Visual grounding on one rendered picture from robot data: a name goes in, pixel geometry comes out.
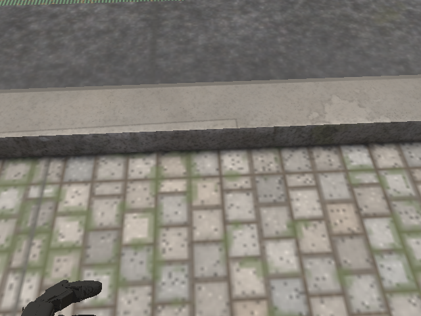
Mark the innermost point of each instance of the left robot hand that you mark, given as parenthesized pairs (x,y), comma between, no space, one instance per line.
(62,295)

